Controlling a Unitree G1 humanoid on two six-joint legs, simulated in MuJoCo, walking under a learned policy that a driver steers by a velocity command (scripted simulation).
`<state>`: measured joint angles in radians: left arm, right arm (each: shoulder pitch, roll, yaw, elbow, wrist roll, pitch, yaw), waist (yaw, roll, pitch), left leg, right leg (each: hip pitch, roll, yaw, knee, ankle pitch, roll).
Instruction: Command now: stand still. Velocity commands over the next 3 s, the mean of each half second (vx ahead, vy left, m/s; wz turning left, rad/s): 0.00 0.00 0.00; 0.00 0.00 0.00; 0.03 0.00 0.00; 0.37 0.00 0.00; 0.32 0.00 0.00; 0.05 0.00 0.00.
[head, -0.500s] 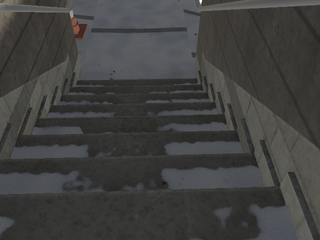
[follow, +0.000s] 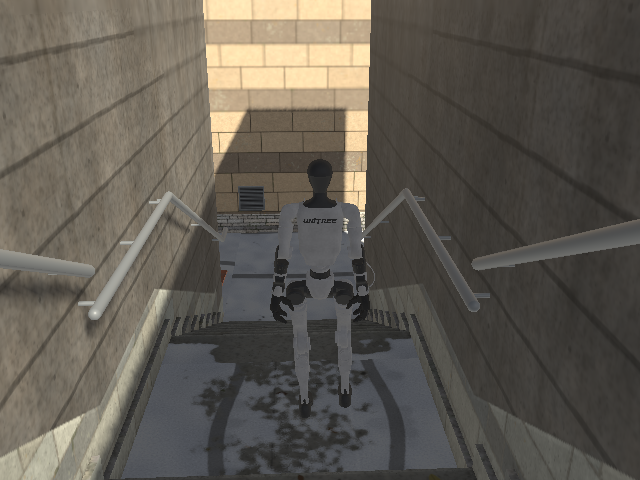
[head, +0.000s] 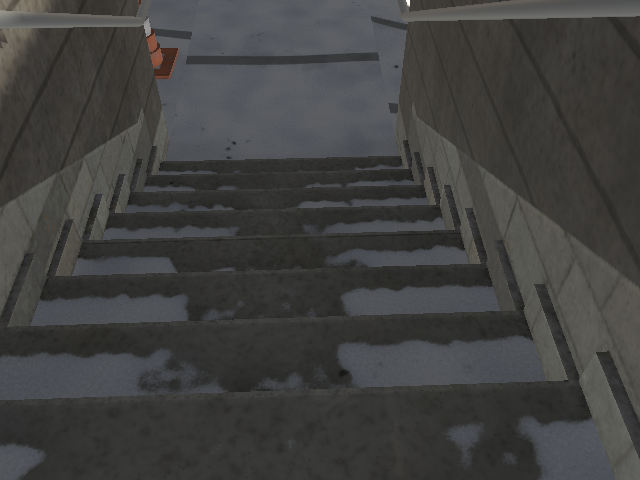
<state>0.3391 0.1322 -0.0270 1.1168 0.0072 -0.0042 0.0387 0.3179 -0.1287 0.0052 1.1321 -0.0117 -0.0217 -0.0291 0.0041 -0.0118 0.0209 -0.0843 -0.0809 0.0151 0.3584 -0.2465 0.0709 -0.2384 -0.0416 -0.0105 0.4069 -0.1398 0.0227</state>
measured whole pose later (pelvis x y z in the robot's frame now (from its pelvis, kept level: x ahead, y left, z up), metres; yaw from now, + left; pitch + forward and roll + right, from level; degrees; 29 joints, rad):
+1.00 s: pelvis +0.03 +0.01 +0.00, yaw +0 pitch -1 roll +0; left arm 0.34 0.10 -0.02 1.17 0.01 0.00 0.05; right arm 0.37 -0.11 0.01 1.14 -0.01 -0.03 -0.04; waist 0.00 -0.01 0.03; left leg -0.05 -0.07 0.01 0.37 -0.30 0.08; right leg -0.21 -0.04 -0.01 0.44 -0.20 0.03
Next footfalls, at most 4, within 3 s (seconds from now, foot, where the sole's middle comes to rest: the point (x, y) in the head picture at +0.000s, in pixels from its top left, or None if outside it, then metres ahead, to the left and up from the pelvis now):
1.72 right None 0.19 -0.12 -0.78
2.22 left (323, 477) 0.54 0.03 -0.78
2.70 right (409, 464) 0.57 -0.15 -0.78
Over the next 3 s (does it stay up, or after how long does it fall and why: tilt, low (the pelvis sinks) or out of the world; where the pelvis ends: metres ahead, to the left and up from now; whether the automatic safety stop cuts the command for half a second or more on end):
stays up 0.52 -0.04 0.00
